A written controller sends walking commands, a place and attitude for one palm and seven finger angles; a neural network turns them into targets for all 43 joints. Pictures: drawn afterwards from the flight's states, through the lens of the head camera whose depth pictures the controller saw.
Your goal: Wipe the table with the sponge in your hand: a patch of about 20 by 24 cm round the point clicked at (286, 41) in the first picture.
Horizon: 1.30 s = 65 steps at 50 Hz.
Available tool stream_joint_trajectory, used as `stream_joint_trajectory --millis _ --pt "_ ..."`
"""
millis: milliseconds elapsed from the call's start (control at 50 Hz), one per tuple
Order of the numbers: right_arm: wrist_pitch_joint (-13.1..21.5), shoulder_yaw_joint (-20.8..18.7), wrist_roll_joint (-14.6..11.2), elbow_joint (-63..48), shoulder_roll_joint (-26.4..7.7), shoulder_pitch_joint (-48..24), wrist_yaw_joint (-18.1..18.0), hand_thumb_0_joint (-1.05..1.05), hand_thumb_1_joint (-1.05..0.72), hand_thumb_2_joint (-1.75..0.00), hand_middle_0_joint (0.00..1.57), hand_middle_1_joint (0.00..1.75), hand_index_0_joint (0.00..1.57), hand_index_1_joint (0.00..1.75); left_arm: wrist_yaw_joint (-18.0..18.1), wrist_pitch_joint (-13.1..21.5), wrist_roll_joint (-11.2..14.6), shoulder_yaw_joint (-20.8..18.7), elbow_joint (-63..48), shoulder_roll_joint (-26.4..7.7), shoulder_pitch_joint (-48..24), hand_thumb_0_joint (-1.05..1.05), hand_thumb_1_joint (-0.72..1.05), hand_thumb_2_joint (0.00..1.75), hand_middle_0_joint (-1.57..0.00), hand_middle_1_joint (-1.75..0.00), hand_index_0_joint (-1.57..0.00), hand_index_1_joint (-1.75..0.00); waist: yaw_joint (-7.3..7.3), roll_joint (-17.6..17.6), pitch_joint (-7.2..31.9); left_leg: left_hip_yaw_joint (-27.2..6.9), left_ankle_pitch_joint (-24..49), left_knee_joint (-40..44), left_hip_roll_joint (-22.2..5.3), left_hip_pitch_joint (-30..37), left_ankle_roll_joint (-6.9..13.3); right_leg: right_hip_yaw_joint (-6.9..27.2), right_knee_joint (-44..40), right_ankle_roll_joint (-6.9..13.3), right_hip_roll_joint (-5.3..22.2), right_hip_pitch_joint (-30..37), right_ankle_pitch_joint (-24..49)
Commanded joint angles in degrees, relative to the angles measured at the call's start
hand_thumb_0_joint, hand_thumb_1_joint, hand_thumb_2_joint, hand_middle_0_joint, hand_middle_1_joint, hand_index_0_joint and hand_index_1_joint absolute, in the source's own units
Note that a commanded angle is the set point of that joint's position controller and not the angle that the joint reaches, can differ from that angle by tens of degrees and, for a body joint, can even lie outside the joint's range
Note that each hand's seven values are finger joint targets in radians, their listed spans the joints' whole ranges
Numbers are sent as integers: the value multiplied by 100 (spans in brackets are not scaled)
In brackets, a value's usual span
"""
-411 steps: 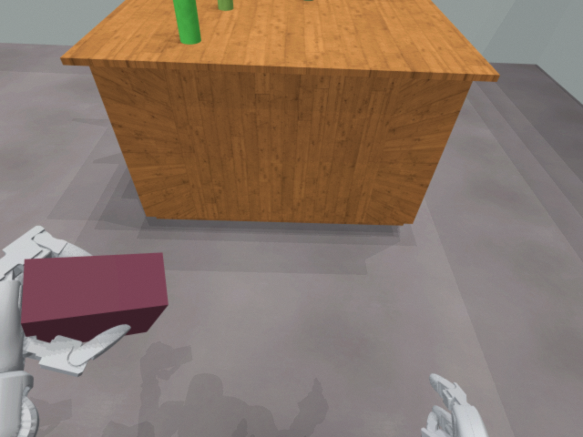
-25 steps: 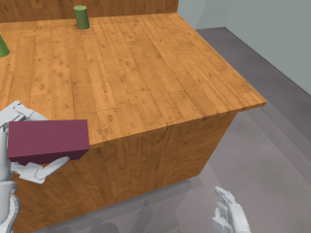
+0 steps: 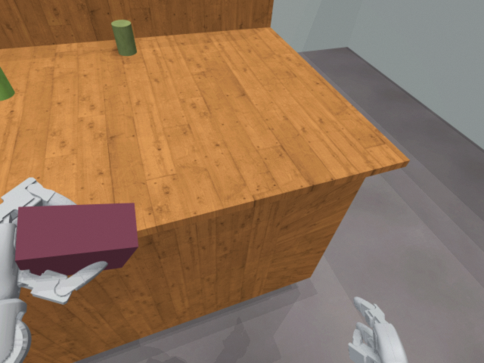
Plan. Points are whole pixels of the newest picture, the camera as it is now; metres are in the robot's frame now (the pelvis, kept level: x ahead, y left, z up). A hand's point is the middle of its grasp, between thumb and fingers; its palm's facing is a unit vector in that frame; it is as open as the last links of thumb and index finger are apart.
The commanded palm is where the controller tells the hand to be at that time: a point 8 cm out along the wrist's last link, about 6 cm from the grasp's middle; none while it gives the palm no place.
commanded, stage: shuffle to correct the standing spot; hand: left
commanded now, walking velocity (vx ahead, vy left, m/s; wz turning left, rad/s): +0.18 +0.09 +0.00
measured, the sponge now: (95, 241) +0.23 +0.22 +0.14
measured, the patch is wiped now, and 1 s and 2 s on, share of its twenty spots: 0.00 0.00 0.00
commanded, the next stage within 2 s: come to a stop and stand still in 0.56 s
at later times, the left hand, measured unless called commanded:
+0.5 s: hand (74, 187) +0.29 +0.27 +0.17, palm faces +0.38 -0.85 -0.37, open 9.8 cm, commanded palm +0.22 +0.31 +0.17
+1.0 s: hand (64, 154) +0.33 +0.30 +0.18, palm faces +0.46 -0.85 -0.27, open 9.8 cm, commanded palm +0.28 +0.34 +0.17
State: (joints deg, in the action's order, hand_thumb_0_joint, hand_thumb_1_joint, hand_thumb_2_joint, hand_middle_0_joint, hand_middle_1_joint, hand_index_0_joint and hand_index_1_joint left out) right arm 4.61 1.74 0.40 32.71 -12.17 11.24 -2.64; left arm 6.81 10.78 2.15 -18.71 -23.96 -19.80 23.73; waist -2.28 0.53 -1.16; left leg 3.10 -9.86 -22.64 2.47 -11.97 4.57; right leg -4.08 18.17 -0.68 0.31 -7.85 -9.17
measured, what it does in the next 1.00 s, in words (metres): walks ahead: right foot, then left foot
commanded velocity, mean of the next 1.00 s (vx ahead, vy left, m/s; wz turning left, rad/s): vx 0.07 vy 0.06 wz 0.00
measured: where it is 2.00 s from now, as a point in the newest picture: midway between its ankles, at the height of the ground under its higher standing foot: outside the picture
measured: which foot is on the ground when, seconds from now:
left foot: down 0.00-0.70, up 0.72-0.96, down 0.98-1.00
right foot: down 0.00-0.36, up 0.38-0.68, down 0.70-1.00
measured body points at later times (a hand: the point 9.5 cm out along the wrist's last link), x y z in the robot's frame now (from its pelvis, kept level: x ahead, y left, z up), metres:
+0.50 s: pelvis +0.06 +0.02 -0.01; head +0.08 +0.05 +0.44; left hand +0.26 +0.31 +0.19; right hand +0.22 -0.20 -0.09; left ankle +0.03 +0.06 -0.75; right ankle +0.05 -0.10 -0.67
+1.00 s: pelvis +0.13 +0.06 -0.03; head +0.13 +0.08 +0.42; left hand +0.30 +0.34 +0.19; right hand +0.34 -0.17 -0.07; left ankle +0.20 +0.21 -0.75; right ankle +0.19 -0.06 -0.74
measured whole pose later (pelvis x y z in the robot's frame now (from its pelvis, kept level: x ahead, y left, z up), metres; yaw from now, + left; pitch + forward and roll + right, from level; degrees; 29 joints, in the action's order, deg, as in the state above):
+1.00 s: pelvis +0.13 +0.06 -0.03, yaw +2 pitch -5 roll -1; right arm 6.4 0.1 -0.3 32.4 -13.0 8.7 -3.6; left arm 8.1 12.4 2.7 -19.8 -33.1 -19.7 21.6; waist -1.4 2.4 -4.4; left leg -2.0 -15.6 -37.2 -3.5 -18.4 -1.1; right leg -6.3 39.5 0.3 3.4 -17.9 -17.4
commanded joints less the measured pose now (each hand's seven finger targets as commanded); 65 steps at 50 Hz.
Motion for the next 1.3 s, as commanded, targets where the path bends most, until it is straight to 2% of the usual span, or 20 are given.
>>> stream_joint_trajectory --millis 0,160,260,320,360,420,560,640,660,680,700,720,760,820,900,940,980,1060,1140,1280 --pt "277 -316 -2 -851 -741 -546 -59 0 -90 -90 20 30 20 30 82 329 70 -486 -1079 -859 -570 0 10 130 -120 -160 -120 -160 91 -346 619 -751 -668 612 -462 -117 -444 419 -200 143 79 187 -320" --pt "288 -364 43 -855 -753 -573 -70 0 -90 -90 20 30 20 30 124 319 45 -620 -1326 -1104 -773 0 10 130 -120 -160 -120 -160 133 -22 310 -671 -1528 -467 -271 -703 -215 1193 -341 507 635 -330 -2109" --pt "293 -385 -47 -747 -796 -501 -33 0 -90 -90 20 30 20 30 167 400 84 -654 -1463 -1139 -870 0 10 130 -120 -160 -120 -160 160 -56 460 -559 -575 -1145 -291 -719 -243 1264 546 757 998 -102 -1092" --pt "342 -404 -82 -749 -867 -367 -18 0 -90 -90 20 30 20 30 146 537 98 -717 -1898 -1177 -919 0 10 130 -120 -160 -120 -160 276 -1640 592 -2343 1057 258 -1162 862 -47 -41 2752 149 -165 -1564 -675" --pt "457 -387 35 -691 -673 -349 61 0 -90 -90 20 30 20 30 119 587 56 -810 -2088 -1365 -963 0 10 130 -120 -160 -120 -160 349 -1727 630 -3261 2844 551 -1763 2308 89 311 4446 162 -205 -3182 -2302" --pt "431 -521 -21 -646 -753 -173 133 0 -90 -90 20 30 20 30 88 533 64 -741 -1820 -1087 -185 0 10 130 -120 -160 -120 -160 314 -446 565 -2175 3020 177 -1598 2038 258 293 4879 172 6 -3444 -1500" --pt "363 -432 -71 -786 -664 -210 73 0 -90 -90 20 30 20 30 0 550 103 -1053 -1770 -1219 502 0 10 130 -120 -160 -120 -160 281 -1000 467 -881 2901 274 -987 784 -206 -483 2597 149 -12 -2025 -246" --pt "327 -449 -62 -827 -682 -301 8 0 -90 -90 20 30 20 30 33 561 160 -1141 -1822 -1318 285 0 10 130 -120 -160 -120 -160 52 -532 1114 -666 2962 -1333 -815 -152 -500 -719 947 338 -175 386 444" --pt "332 -435 -91 -875 -700 -515 24 0 -90 -90 20 30 20 30 38 588 177 -1127 -1931 -1318 111 0 10 130 -120 -160 -120 -160 -35 -263 1333 -590 2428 -2488 -684 -1243 -627 -197 931 675 254 1688 988" --pt "328 -515 -120 -894 -698 -410 47 0 -90 -90 20 30 20 30 63 588 174 -1295 -1860 -1544 49 0 10 130 -120 -160 -120 -160 -51 842 1816 -355 1153 -4521 -126 -2539 -758 1660 1072 1411 1541 2783 1974" --pt "420 -567 -80 -966 -848 -451 111 0 -90 -90 20 30 20 30 48 669 247 -1273 -1857 -1461 -194 0 10 130 -120 -160 -120 -160 68 1135 1664 -660 -1764 -5875 92 -3064 -535 3382 666 2010 2735 2229 2628" --pt "460 -492 -12 -864 -790 -334 131 0 -90 -90 20 30 20 30 97 732 218 -1304 -1931 -1389 -488 0 10 130 -120 -160 -120 -160 127 597 1067 -1303 -1834 -5821 -365 -2815 -482 3291 384 1882 2826 1151 2208" --pt "344 -493 -129 -768 -762 -324 287 0 -90 -90 20 30 20 30 138 736 199 -1322 -2228 -1473 -405 0 10 130 -120 -160 -120 -160 90 651 947 -1496 -1846 -5507 -696 -2235 -474 3054 373 1684 2598 141 1455" --pt "229 -190 -72 -659 -393 -500 122 0 -90 -90 20 30 20 30 215 652 107 -1021 -2110 -1222 -575 0 10 130 -120 -160 -120 -160 178 311 575 -465 -1235 -3342 -634 -502 -471 853 38 977 1580 -1622 -35" --pt "427 -279 -23 -537 -474 -458 -103 0 -90 -90 20 30 20 30 247 455 146 -738 -2032 -1039 -733 0 10 130 -120 -160 -120 -160 227 -38 245 284 -487 -1215 -173 619 -564 420 272 570 1020 -1917 -2381" --pt "419 -341 -63 -683 -568 -470 -154 0 -90 -90 20 30 20 30 252 429 128 -790 -2043 -1074 -844 0 10 130 -120 -160 -120 -160 193 -725 22 -547 -1158 -406 -581 118 -388 371 1049 295 602 -1755 -2608" --pt "435 -310 -152 -838 -612 -531 -167 0 -90 -90 20 30 20 30 249 394 112 -807 -1856 -925 -751 0 10 130 -120 -160 -120 -160 108 -1260 -154 -2140 -1796 955 -1642 -1295 134 93 2394 7 -87 -832 -1839" --pt "523 -306 -180 -834 -532 -524 -98 0 -90 -90 20 30 20 30 171 382 17 -1068 -1682 -1132 -706 0 10 130 -120 -160 -120 -160 124 -1264 79 -1150 -2321 494 -1142 -1784 -118 300 1353 17 25 187 -870" --pt "641 -296 -113 -785 -522 -304 6 0 -90 -90 20 30 20 30 86 372 43 -769 -2006 -976 -414 0 10 130 -120 -160 -120 -160 172 -106 628 -543 -1151 -416 -437 -810 -412 1045 362 244 407 -80 -582" --pt "659 -254 -117 -601 -526 -498 -99 0 -90 -90 20 30 20 30 182 199 25 -746 -1960 -979 -533 0 10 130 -120 -160 -120 -160 152 -572 920 -855 628 143 -838 -99 -370 385 890 -8 132 247 664"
